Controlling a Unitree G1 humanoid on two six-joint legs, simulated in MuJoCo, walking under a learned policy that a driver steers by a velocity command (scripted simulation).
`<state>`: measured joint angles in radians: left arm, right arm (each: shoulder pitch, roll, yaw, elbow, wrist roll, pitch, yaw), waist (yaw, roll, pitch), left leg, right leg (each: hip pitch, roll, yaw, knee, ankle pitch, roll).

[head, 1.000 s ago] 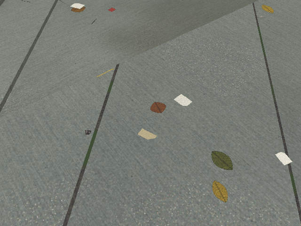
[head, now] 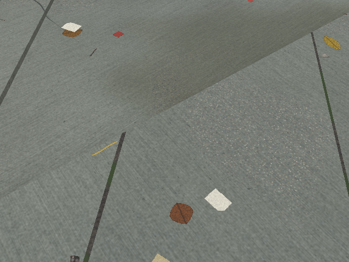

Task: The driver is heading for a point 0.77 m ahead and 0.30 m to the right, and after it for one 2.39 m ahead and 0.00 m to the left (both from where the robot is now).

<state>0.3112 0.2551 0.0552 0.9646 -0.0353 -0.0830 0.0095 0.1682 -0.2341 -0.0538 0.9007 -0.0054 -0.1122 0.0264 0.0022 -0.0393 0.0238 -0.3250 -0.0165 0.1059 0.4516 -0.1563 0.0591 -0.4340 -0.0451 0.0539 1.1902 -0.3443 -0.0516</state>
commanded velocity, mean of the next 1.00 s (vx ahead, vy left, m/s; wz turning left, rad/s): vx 0.50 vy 0.00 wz -0.53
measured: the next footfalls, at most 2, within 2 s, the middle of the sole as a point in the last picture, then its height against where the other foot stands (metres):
right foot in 0.44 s outside the picture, level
left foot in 0.92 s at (199, 206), level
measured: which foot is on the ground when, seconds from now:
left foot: down 0.00-0.44, up 0.46-0.90, down 0.92-1.00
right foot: up 0.00-0.42, down 0.44-0.94, up 0.96-1.00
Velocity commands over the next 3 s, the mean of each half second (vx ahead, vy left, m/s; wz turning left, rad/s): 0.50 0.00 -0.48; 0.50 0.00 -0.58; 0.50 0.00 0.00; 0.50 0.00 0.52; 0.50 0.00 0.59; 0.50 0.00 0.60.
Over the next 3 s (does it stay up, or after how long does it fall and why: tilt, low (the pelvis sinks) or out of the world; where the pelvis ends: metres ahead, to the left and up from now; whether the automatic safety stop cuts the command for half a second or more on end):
stays up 1.49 -0.32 -0.09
